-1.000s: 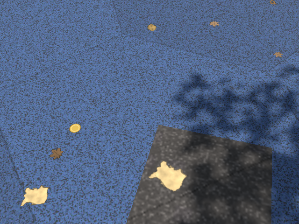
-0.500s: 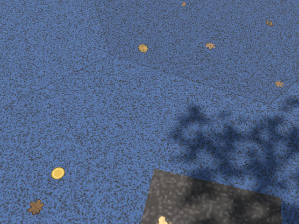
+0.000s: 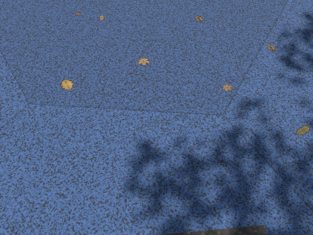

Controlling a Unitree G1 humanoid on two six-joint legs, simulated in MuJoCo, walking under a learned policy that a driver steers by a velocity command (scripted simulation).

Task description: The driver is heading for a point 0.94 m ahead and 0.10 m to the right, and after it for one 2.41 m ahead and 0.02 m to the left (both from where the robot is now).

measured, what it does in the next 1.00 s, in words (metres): walks ahead, turning right: left foot, then right foot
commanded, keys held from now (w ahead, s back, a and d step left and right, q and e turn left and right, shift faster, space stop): w+e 0.40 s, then w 0.08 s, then no key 0.52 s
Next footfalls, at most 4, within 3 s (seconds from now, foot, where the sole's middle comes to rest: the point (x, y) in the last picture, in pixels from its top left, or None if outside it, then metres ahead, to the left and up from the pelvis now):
0.42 left None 0.43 0.10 -0.76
0.84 right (199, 230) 0.47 -0.14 -0.76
2.06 left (185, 148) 0.87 -0.11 -0.76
2.62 right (215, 100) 1.18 -0.30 -0.76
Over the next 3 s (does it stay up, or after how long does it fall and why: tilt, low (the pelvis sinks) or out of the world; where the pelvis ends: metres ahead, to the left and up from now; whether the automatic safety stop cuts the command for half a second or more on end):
stays up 1.20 -0.19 0.02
